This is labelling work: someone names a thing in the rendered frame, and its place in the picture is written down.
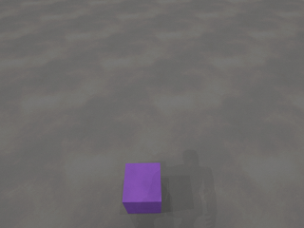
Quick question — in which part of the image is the carton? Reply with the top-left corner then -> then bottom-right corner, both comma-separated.
122,162 -> 162,214

